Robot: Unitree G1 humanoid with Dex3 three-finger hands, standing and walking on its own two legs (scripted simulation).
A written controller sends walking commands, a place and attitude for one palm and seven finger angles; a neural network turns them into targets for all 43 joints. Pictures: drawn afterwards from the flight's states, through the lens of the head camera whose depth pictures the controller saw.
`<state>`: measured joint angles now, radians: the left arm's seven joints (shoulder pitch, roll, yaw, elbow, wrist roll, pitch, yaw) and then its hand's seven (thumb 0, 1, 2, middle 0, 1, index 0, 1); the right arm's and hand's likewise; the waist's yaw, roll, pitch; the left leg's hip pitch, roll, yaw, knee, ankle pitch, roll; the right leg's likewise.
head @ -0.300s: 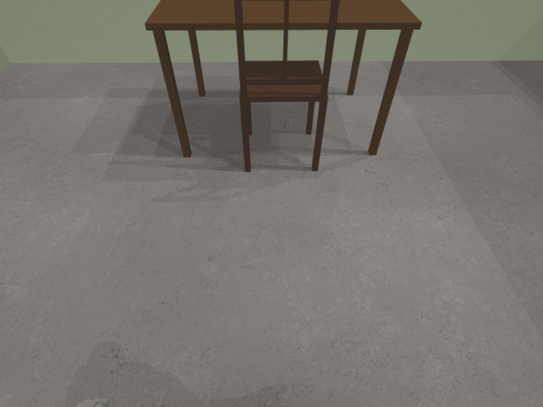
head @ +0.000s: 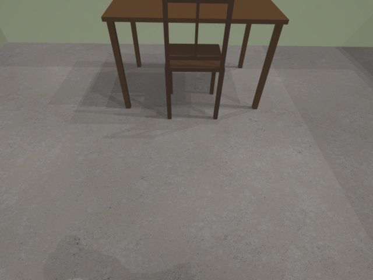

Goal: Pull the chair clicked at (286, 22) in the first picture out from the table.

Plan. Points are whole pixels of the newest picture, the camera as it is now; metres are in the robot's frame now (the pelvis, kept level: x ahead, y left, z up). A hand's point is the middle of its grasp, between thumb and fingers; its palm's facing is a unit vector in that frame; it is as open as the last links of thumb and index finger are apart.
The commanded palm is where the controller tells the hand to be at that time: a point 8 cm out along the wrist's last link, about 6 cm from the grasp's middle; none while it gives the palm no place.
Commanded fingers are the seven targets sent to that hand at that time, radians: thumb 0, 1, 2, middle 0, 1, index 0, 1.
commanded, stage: stand and wait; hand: left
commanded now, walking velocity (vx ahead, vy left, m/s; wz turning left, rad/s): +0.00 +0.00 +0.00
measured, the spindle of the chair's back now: (196, 31) +1.48 +0.03 -0.07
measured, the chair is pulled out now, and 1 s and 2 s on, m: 0.00 0.00 0.00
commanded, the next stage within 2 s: look at it before walking up in 0.52 s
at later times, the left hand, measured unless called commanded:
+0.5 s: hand out of the picture +0.06 +0.25 -0.15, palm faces -0.02 -0.94 -0.33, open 7.4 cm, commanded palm none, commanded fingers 0.00 0.90 0.90 -0.20 -0.30 -0.20 -0.30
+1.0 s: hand out of the picture +0.07 +0.25 -0.15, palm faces -0.02 -0.95 -0.32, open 7.4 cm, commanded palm none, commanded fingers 0.00 0.90 0.90 -0.20 -0.30 -0.20 -0.30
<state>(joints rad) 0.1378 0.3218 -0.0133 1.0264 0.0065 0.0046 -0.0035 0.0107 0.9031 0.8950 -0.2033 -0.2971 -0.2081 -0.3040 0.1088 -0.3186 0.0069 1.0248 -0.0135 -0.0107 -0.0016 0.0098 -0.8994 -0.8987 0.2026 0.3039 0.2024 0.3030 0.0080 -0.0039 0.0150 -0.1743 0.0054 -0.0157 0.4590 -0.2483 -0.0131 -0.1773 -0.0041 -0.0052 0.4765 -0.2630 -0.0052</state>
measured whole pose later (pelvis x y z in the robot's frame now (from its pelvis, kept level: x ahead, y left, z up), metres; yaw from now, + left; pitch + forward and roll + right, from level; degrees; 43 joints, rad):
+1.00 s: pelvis +0.00 +0.01 +0.01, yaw +0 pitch -2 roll +0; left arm 0.14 0.34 -0.01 1.09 0.01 0.00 0.00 0.01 0.90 0.90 -0.20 -0.30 -0.21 -0.30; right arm 0.11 -0.33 0.01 1.10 0.00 -0.01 0.00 0.01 -0.90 -0.90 0.20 0.30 0.20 0.30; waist 0.01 -0.01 0.03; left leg -0.14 0.00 -0.01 0.39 -0.21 -0.01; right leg -0.14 -0.01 0.00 0.40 -0.22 0.00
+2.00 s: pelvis +0.20 +0.05 +0.00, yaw -12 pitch -1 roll -1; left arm 0.35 0.20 0.07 1.10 0.03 0.00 -0.01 0.01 0.91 0.90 -0.20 -0.30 -0.20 -0.30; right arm 0.27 -0.14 -0.04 1.03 -0.01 -0.10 -0.03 -0.01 -0.95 -0.90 0.20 0.30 0.20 0.30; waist 0.02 -0.05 0.01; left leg -0.17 0.04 0.22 0.50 -0.32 0.06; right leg -0.49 -0.05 -0.03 1.22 -0.29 -0.02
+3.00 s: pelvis +0.63 -0.03 +0.00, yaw -25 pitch -1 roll +0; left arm 0.30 0.18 0.08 1.08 0.03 0.01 -0.02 0.01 0.91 0.90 -0.20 -0.30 -0.20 -0.30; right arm 0.29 -0.14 -0.04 1.04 -0.02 -0.09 -0.03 0.00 -0.95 -0.90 0.20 0.30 0.20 0.30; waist 0.03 -0.04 0.03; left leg -0.12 0.07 0.26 0.42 -0.27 0.03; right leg -0.54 -0.09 -0.05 1.17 -0.25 -0.01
